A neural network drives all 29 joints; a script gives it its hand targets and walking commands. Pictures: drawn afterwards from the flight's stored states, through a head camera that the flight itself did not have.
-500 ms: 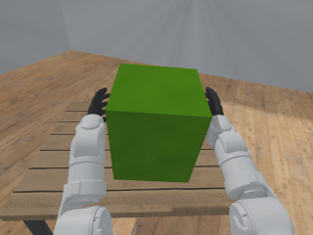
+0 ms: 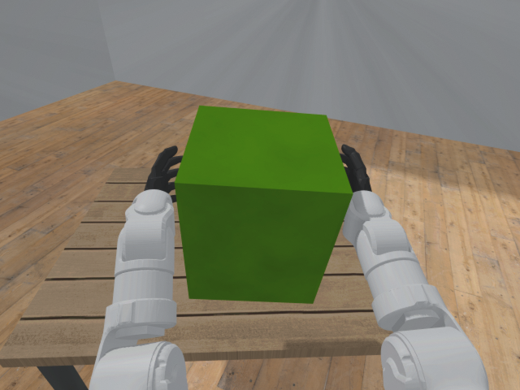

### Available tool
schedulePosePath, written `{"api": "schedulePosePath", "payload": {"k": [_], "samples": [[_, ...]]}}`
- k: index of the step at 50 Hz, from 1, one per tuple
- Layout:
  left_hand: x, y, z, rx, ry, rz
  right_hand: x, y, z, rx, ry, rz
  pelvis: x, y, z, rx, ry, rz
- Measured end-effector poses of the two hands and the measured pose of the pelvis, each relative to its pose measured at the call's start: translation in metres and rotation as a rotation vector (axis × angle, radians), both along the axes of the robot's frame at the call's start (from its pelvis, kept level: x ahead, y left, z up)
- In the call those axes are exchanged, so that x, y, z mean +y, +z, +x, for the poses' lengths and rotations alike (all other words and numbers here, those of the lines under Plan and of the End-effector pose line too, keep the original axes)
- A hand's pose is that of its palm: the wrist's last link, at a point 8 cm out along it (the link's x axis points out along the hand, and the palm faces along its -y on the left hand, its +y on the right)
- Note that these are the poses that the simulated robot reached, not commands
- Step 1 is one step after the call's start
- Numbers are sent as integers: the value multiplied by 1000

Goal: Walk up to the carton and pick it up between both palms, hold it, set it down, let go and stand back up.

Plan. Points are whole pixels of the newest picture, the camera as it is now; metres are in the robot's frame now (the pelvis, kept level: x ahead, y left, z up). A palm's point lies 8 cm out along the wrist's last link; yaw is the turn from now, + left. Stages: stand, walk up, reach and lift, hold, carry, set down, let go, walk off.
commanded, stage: hold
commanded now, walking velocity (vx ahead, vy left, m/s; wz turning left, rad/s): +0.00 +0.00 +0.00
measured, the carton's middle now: (257, 207) +0.39 +0.02 +0.15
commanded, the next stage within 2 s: none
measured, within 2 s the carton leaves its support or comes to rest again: neither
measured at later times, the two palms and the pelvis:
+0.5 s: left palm (160, 192) +0.36 +0.17 +0.20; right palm (358, 190) +0.37 -0.13 +0.20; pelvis +0.00 +0.00 +0.00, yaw +0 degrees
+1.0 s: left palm (162, 192) +0.36 +0.17 +0.20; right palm (360, 191) +0.37 -0.13 +0.20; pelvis +0.00 +0.00 +0.00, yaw +0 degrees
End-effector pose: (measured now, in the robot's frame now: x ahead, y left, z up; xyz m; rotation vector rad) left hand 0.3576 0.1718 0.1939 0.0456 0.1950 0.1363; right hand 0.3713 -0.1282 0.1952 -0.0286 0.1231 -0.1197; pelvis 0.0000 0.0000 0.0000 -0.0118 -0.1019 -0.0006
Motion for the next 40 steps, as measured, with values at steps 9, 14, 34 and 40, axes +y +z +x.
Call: {"api": "schedulePosePath", "payload": {"k": [9,14,34,40], "samples": [[-2,0,2,-2,-3,-1,-2,0,1,-4,-5,1,0,0,1,2,0,0],[-2,1,3,-6,-3,-4,-2,1,2,-9,-5,2,0,0,2,2,0,0],[-4,4,3,-13,-9,2,-4,5,0,-20,-10,6,0,0,1,0,0,0],[-4,4,3,-12,-9,2,-4,5,1,-21,-10,6,0,0,2,1,0,0]]}}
